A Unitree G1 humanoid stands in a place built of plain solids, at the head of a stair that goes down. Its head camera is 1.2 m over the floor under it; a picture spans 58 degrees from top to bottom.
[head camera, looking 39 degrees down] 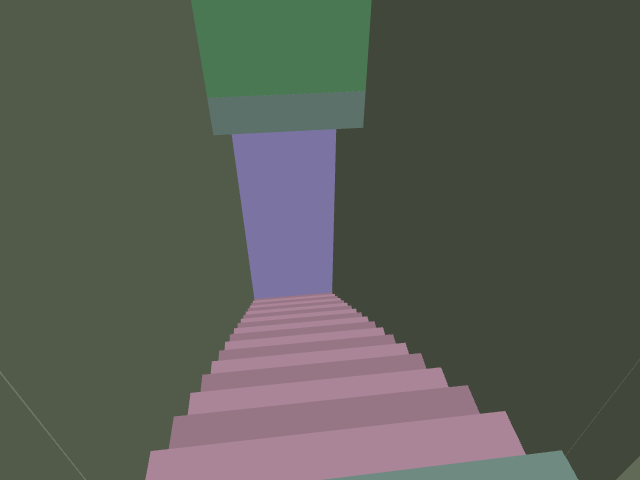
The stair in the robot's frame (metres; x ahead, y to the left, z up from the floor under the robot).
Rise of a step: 0.20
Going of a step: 0.23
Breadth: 1.20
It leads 7 degrees to the left of straight ahead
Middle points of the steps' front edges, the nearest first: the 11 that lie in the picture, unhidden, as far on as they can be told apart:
0.72 -0.05 -0.20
0.95 -0.02 -0.40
1.18 0.00 -0.60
1.40 0.03 -0.80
1.63 0.06 -1.00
1.86 0.08 -1.20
2.08 0.11 -1.40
2.31 0.14 -1.60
2.54 0.16 -1.80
2.77 0.19 -2.00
2.99 0.22 -2.20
